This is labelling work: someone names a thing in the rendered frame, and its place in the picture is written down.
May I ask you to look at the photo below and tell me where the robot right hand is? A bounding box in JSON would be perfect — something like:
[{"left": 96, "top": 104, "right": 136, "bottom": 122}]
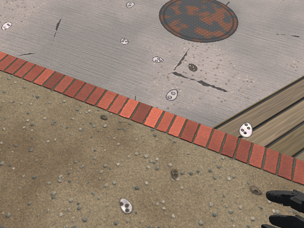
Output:
[{"left": 261, "top": 189, "right": 304, "bottom": 228}]

